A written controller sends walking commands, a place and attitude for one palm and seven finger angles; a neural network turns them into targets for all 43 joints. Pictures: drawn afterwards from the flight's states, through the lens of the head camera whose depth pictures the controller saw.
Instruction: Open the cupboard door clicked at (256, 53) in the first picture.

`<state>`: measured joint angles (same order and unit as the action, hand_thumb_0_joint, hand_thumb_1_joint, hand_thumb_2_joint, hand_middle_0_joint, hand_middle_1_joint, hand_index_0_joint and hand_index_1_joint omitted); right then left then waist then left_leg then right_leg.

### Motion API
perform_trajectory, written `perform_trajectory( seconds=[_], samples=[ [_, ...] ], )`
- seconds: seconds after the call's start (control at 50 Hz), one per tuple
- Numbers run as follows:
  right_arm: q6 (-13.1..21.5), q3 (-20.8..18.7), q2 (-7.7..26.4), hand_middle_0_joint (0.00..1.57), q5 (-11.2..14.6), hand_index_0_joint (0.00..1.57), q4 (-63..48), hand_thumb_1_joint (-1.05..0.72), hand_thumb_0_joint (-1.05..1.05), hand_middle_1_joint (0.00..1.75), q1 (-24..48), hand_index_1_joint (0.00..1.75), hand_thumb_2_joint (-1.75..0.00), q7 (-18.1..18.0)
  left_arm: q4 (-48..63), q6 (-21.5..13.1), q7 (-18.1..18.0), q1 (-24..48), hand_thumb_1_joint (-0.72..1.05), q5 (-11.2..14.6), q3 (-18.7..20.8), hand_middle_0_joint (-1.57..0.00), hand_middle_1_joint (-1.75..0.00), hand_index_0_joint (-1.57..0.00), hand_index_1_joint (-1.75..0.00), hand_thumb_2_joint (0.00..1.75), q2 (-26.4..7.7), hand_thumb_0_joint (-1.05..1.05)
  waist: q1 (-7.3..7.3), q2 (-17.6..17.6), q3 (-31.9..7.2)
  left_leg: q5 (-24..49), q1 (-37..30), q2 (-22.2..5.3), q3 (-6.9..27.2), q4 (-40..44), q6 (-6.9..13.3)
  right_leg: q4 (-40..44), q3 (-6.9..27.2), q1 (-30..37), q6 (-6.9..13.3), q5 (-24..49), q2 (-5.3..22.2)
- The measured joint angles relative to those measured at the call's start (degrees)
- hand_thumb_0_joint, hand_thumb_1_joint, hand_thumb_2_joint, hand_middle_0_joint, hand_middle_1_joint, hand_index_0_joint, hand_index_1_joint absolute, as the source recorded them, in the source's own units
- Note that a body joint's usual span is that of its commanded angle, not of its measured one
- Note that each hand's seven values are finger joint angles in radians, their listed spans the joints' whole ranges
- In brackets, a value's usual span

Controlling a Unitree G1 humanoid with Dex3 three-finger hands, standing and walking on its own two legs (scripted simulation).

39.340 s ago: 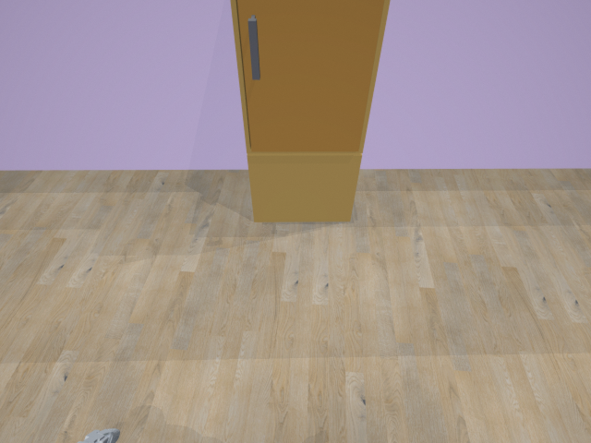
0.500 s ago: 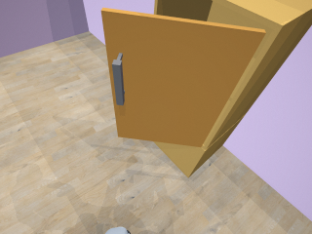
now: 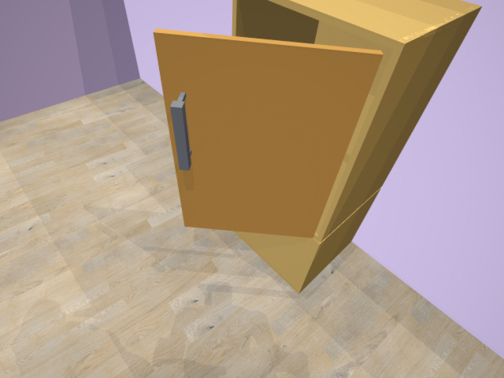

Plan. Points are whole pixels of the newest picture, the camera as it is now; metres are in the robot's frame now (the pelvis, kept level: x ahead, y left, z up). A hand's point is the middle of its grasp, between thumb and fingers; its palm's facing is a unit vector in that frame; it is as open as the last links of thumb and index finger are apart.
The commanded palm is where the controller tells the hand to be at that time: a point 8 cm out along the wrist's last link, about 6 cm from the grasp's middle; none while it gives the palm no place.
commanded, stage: come to a stop and stand still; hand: left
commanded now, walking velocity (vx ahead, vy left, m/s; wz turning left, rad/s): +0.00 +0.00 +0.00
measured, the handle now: (183, 132) +0.58 +0.19 +0.06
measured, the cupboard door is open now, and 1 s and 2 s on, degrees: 43 43 43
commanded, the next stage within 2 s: look again from close up in 0.88 s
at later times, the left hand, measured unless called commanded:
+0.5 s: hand out of the picture -0.03 +0.22 -0.17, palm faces +0.02 -0.98 -0.21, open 7.4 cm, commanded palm none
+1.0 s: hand out of the picture -0.05 +0.20 -0.17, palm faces +0.02 -0.99 -0.14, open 7.4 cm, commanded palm none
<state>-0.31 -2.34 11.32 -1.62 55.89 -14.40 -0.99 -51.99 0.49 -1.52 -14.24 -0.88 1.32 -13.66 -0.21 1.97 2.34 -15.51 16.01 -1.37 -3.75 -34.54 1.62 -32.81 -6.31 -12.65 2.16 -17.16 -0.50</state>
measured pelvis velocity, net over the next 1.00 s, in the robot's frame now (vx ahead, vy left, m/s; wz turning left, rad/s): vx -0.02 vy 0.05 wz -0.02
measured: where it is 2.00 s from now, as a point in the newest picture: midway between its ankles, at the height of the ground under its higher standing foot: outside the picture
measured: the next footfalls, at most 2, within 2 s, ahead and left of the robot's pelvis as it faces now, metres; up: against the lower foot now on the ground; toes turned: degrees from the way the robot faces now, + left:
none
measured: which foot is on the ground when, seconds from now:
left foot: down 0.00-1.00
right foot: down 0.00-1.00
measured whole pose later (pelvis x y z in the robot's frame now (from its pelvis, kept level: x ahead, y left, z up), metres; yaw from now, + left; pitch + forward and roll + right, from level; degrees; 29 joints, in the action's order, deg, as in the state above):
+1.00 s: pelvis -0.02 +0.05 +0.01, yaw -1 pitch -2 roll -1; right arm 0.0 -1.2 7.6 -0.7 63.7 -16.5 -1.0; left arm -62.7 -0.2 -2.2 -21.7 -1.5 -0.6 -7.3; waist -0.5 1.5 0.8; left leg -7.9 12.9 2.9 -6.7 -22.6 5.5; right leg -24.0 -3.4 -11.5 -1.8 -9.9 3.1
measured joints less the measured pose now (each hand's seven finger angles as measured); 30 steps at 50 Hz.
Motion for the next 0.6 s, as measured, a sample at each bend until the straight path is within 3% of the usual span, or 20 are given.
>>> perform_trajectory(
  seconds=[0.18,0.38,0.6],
  samples=[
    [0.13,0.93,1.06,0.20,-0.15,0.20,1.03,-0.91,0.01,0.30,1.59,0.30,-0.90,0.52,-2.97,-0.34,0.90,0.14,0.91,-0.13,-1.03,-0.20,-0.30,-0.20,-0.30,0.90,0.21,0.00,0.32,-1.27,-1.45,4.88,-1.59,0.88,-0.75,6.47,0.77,5.98,0.60,1.21,-0.55,4.87,0.49],
    [-0.01,1.35,0.60,0.20,-0.08,0.20,3.71,-0.90,0.01,0.30,-0.29,0.30,-0.90,0.77,-6.19,-0.06,0.71,-3.19,0.91,-0.29,-0.74,-0.20,-0.30,-0.20,-0.30,0.90,-0.53,0.01,-0.03,-1.11,-2.42,6.34,-0.92,1.70,-0.98,8.22,1.51,7.61,0.88,0.51,-1.41,6.40,1.14],
    [0.04,1.74,-1.31,0.20,0.50,0.20,6.60,-0.91,0.01,0.30,-2.18,0.30,-0.90,0.47,-9.13,-0.14,0.24,-6.15,0.91,-0.31,-1.78,-0.20,-0.30,-0.19,-0.30,0.90,2.60,0.00,-0.31,-0.75,-1.62,7.10,-1.49,3.12,-1.56,10.03,2.80,8.46,1.46,0.62,-2.76,6.98,2.46]
  ],
)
